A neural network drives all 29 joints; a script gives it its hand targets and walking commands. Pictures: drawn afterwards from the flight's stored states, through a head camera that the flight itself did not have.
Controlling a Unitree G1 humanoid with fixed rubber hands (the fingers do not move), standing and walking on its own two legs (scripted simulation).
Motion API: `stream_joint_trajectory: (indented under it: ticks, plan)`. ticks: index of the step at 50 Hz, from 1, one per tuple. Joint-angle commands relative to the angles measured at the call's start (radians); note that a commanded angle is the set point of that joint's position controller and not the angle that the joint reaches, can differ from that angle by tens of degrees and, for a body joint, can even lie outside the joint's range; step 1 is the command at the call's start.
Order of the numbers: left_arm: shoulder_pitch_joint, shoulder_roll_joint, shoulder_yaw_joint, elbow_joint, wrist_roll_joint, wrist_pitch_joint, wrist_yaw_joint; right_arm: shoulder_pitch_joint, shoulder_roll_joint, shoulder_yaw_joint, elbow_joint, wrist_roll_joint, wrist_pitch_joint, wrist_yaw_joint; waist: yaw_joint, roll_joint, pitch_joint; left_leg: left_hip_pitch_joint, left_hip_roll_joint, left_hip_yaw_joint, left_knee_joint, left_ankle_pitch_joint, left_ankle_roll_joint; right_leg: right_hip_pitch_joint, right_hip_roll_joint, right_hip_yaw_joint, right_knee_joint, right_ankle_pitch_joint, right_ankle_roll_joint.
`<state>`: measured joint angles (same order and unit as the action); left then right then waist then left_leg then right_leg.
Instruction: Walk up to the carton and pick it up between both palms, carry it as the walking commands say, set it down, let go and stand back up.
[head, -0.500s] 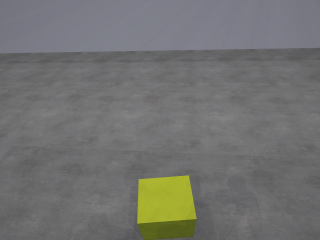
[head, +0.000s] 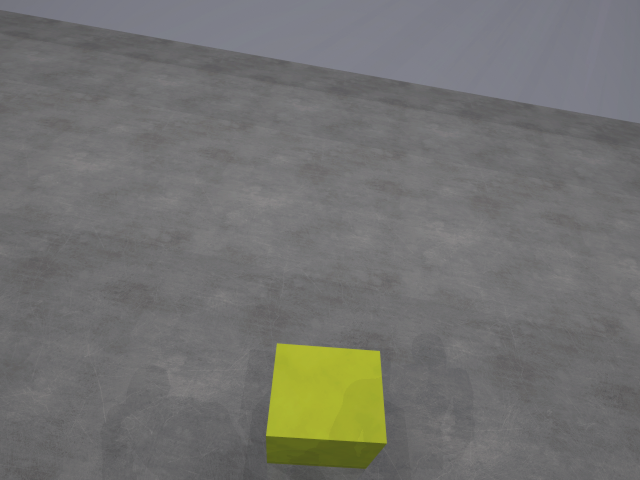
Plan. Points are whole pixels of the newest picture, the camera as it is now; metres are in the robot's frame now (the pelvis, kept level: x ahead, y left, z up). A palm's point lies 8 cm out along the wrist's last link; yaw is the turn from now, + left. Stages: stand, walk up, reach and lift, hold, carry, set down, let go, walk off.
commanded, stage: walk up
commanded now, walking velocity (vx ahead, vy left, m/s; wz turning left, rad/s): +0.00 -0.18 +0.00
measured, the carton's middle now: (322, 407) +0.43 -0.06 -0.65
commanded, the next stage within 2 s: none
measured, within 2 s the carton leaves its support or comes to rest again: neither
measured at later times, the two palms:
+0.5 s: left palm out of the picture +0.03 +0.12 -0.13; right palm out of the picture -0.02 -0.32 -0.16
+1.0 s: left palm out of the picture -0.03 +0.13 -0.16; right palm out of the picture -0.02 -0.31 -0.15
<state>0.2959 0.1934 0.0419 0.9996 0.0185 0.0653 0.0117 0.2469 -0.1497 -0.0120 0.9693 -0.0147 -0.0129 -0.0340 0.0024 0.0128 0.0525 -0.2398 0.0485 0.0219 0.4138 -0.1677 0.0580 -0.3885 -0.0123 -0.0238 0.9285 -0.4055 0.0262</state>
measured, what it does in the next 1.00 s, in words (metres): steps on the spot: right foot, then left foot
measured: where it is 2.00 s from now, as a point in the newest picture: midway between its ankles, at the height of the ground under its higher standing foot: outside the picture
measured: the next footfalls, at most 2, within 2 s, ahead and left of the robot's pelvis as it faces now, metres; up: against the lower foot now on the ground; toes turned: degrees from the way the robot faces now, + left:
right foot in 0.32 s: +0.02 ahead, -0.21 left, +0.00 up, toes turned -6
left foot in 0.64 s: +0.06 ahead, +0.03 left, +0.00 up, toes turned +1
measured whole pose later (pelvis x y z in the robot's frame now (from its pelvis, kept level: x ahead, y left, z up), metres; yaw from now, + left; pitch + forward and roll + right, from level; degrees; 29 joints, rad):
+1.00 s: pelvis -0.02 -0.09 -0.01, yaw +0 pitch -2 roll -1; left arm 0.32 0.14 0.00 1.09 0.01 0.00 0.03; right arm 0.29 -0.14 -0.01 1.07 -0.03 0.01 -0.02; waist -0.02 0.00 0.03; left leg -0.21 0.01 0.00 0.42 -0.17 0.00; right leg -0.13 -0.03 -0.10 0.39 -0.22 0.00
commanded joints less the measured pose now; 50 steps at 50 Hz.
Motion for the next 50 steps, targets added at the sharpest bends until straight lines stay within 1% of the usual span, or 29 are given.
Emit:
stream_joint_trajectory:
  ticks: [1, 5, 6, 7, 8, 10, 11, 12, 13, 14, 15, 16, 17, 18, 19, 22, 23, 24, 25, 26, 28, 30, 33, 34, 36, 42, 45, 46, 50]
  plan:
    - [0.032, 0.093, 0.033, -0.012, 0.013, 0.028, -0.015, 0.027, -0.206, -0.083, -0.051, 0.002, -0.001, -0.024, -0.005, 0.077, -0.009, -0.005, 0.291, -0.203, -0.211, 0.020, 0.055, -0.110, -0.049, 0.054, 0.213, 0.105, 0.020]
    - [0.015, 0.062, 0.018, -0.032, 0.007, 0.024, -0.020, 0.075, -0.180, -0.077, -0.026, -0.006, -0.011, -0.020, -0.016, 0.154, -0.003, 0.005, 0.249, -0.161, -0.221, -0.076, 0.040, -0.083, -0.026, 0.019, 0.052, 0.108, 0.023]
    - [0.005, 0.050, 0.007, -0.042, 0.007, 0.018, -0.016, 0.066, -0.165, -0.070, -0.027, -0.014, -0.015, -0.013, -0.023, 0.186, 0.007, 0.008, 0.222, -0.124, -0.208, -0.066, 0.058, -0.077, -0.024, -0.003, -0.055, 0.105, 0.019]
    - [0.006, 0.032, -0.007, -0.038, 0.003, 0.005, -0.011, 0.037, -0.137, -0.051, -0.003, -0.021, -0.012, -0.003, -0.016, 0.261, 0.025, -0.066, 0.129, -0.047, -0.218, -0.120, 0.043, 0.037, -0.009, -0.028, -0.168, 0.106, 0.011]
    - [-0.003, 0.021, -0.008, -0.049, 0.008, -0.010, -0.007, 0.033, -0.127, -0.048, 0.010, -0.023, -0.003, 0.001, -0.034, 0.306, 0.022, -0.039, 0.103, -0.052, -0.215, -0.139, 0.060, 0.067, 0.019, -0.054, -0.247, 0.073, 0.007]
    - [0.028, 0.020, -0.016, -0.047, -0.004, -0.023, 0.003, 0.102, -0.149, -0.048, 0.024, -0.017, 0.007, 0.005, -0.039, 0.301, -0.010, 0.013, 0.097, -0.062, -0.142, -0.013, 0.057, 0.122, 0.031, -0.082, -0.390, 0.093, 0.009]
    - [0.067, 0.034, -0.011, -0.023, -0.006, -0.031, 0.010, 0.100, -0.159, -0.053, 0.019, -0.013, 0.010, 0.006, -0.012, 0.202, -0.037, 0.005, 0.098, -0.042, -0.091, 0.006, 0.052, 0.184, 0.032, -0.104, -0.460, 0.139, -0.002]
    - [0.120, 0.042, -0.014, -0.008, -0.011, -0.047, 0.018, 0.096, -0.165, -0.054, 0.017, -0.008, 0.013, 0.007, -0.003, 0.206, -0.034, 0.048, 0.087, -0.024, -0.012, 0.067, 0.049, 0.218, 0.006, -0.105, -0.579, 0.213, -0.004]
    - [0.142, 0.074, 0.000, -0.003, -0.013, -0.060, 0.023, 0.112, -0.133, -0.039, 0.022, -0.006, 0.008, 0.005, 0.010, 0.117, -0.083, 0.016, 0.067, -0.044, 0.024, 0.068, 0.033, 0.306, -0.067, -0.056, -0.569, 0.298, -0.011]
    - [0.140, 0.142, 0.018, 0.003, -0.005, -0.067, 0.024, 0.115, -0.098, -0.027, -0.009, 0.000, 0.011, 0.008, 0.005, -0.132, -0.096, -0.051, 0.002, -0.003, 0.100, -0.117, -0.002, 0.308, -0.193, 0.081, -0.558, 0.461, -0.044]
    - [0.100, 0.180, 0.025, -0.011, -0.010, -0.070, 0.025, 0.086, -0.093, -0.020, -0.006, 0.006, 0.019, 0.008, 0.002, -0.214, -0.067, -0.076, -0.035, 0.028, 0.120, -0.203, -0.037, 0.226, -0.267, 0.194, -0.638, 0.386, -0.081]
    - [0.060, 0.161, 0.016, -0.025, -0.002, -0.077, 0.025, 0.075, -0.079, -0.024, -0.014, 0.006, 0.031, 0.013, 0.003, -0.212, -0.042, -0.083, -0.036, -0.018, 0.142, -0.223, -0.041, 0.189, -0.292, 0.244, -0.702, 0.248, -0.109]
    - [0.017, 0.140, 0.016, -0.042, 0.004, -0.079, 0.019, 0.105, -0.080, -0.033, -0.002, 0.004, 0.041, 0.020, -0.001, -0.187, 0.004, -0.126, -0.032, -0.052, 0.205, -0.231, -0.043, 0.178, -0.299, 0.257, -0.778, 0.052, -0.091]
    - [-0.025, 0.123, 0.008, -0.054, 0.009, -0.085, 0.019, 0.098, -0.076, -0.037, -0.007, 0.004, 0.044, 0.023, -0.004, -0.183, 0.050, -0.158, -0.025, -0.075, 0.232, -0.214, -0.056, 0.159, -0.294, 0.236, -0.798, 0.076, -0.080]
    - [-0.035, 0.108, 0.006, -0.042, 0.019, -0.090, 0.020, 0.124, -0.073, -0.023, 0.025, 0.002, 0.044, 0.023, -0.004, -0.242, 0.035, -0.120, -0.016, -0.077, 0.228, -0.188, -0.059, 0.199, -0.262, 0.179, -0.759, 0.193, -0.094]
    - [0.059, 0.072, -0.020, 0.008, -0.003, -0.111, 0.030, 0.115, -0.092, -0.039, 0.042, 0.012, 0.026, 0.016, 0.012, -0.205, -0.038, -0.109, -0.018, -0.048, 0.225, -0.197, -0.084, 0.365, -0.223, 0.080, -0.611, 0.861, -0.094]
    - [0.081, 0.058, -0.009, 0.031, -0.004, -0.109, 0.031, 0.103, -0.075, -0.040, 0.039, 0.013, 0.023, 0.014, 0.019, -0.252, -0.052, -0.103, -0.027, -0.024, 0.207, -0.203, -0.082, 0.388, -0.221, 0.064, -0.589, 0.932, -0.133]
    - [0.095, 0.065, -0.019, 0.044, -0.005, -0.110, 0.035, 0.119, -0.080, -0.043, 0.038, 0.011, 0.027, 0.009, 0.017, -0.200, -0.045, -0.089, -0.028, -0.028, 0.214, -0.201, -0.086, 0.376, -0.222, 0.060, -0.588, 0.949, -0.141]
    - [0.084, 0.060, -0.012, 0.039, -0.010, -0.106, 0.032, 0.102, -0.072, -0.044, 0.035, 0.008, 0.025, 0.009, 0.014, -0.234, -0.039, -0.081, -0.030, -0.031, 0.168, -0.189, -0.085, 0.374, -0.215, 0.060, -0.590, 0.834, -0.142]
    - [0.064, 0.059, -0.012, 0.047, -0.005, -0.104, 0.035, 0.113, -0.061, -0.033, 0.044, 0.006, 0.028, 0.005, 0.003, -0.175, -0.016, -0.041, -0.018, -0.034, 0.099, -0.160, -0.083, 0.333, -0.229, 0.076, -0.599, 0.733, -0.149]
    - [0.044, 0.069, -0.009, 0.045, -0.008, -0.094, 0.033, 0.124, -0.062, -0.031, 0.046, 0.003, 0.021, 0.003, -0.025, -0.148, 0.016, 0.017, -0.026, -0.005, -0.071, -0.005, -0.087, 0.296, -0.195, 0.069, -0.578, 0.561, -0.127]
    - [0.052, 0.047, -0.024, 0.048, -0.015, -0.094, 0.030, 0.118, -0.102, -0.039, 0.061, 0.002, 0.012, -0.001, -0.015, -0.056, -0.063, 0.121, 0.034, -0.045, -0.052, 0.203, -0.067, 0.268, -0.142, 0.023, -0.527, 0.454, -0.097]
    - [0.082, -0.007, -0.043, 0.059, -0.005, -0.089, 0.022, 0.106, -0.116, -0.034, 0.067, -0.002, 0.006, -0.003, -0.001, 0.080, -0.030, 0.166, 0.104, -0.104, -0.069, 0.297, -0.042, 0.173, -0.101, 0.031, -0.552, 0.230, -0.076]
    - [0.100, -0.019, -0.042, 0.054, -0.009, -0.085, 0.023, 0.098, -0.092, -0.018, 0.065, 0.000, 0.005, -0.004, 0.000, 0.017, 0.011, 0.111, 0.093, -0.110, -0.077, 0.226, -0.037, 0.185, -0.084, 0.035, -0.607, 0.223, -0.064]
    - [0.089, 0.021, -0.029, 0.056, -0.010, -0.076, 0.026, 0.113, -0.076, -0.010, 0.080, 0.001, 0.011, 0.001, -0.015, 0.029, 0.057, 0.050, 0.060, -0.086, -0.094, 0.091, -0.050, 0.216, -0.098, 0.029, -0.622, 0.233, -0.062]
    - [0.068, 0.054, -0.019, 0.084, -0.007, -0.085, 0.019, 0.095, -0.085, -0.010, 0.083, 0.003, 0.003, 0.002, -0.014, -0.013, 0.041, 0.057, 0.047, -0.081, -0.113, 0.070, -0.057, 0.223, -0.120, 0.050, -0.633, 0.252, -0.076]
    - [0.095, 0.041, -0.026, 0.071, -0.008, -0.079, 0.020, 0.086, -0.088, -0.013, 0.067, -0.013, 0.001, 0.000, -0.004, 0.043, 0.031, 0.014, 0.059, -0.089, -0.108, 0.028, -0.061, 0.221, -0.121, 0.036, -0.628, 0.221, -0.055]
    - [0.103, 0.060, -0.014, 0.054, -0.011, -0.069, 0.029, 0.052, -0.106, -0.017, 0.065, -0.019, 0.011, 0.008, -0.001, 0.058, 0.062, -0.105, 0.046, -0.107, -0.100, -0.103, -0.042, 0.262, -0.114, -0.028, -0.609, 0.131, -0.044]
    - [0.077, 0.083, -0.005, 0.040, -0.001, -0.060, 0.036, 0.050, -0.085, -0.021, 0.061, -0.016, 0.016, 0.012, -0.011, -0.062, 0.074, -0.144, -0.010, -0.088, -0.048, -0.149, -0.049, 0.228, -0.155, 0.031, -0.652, 0.016, -0.070]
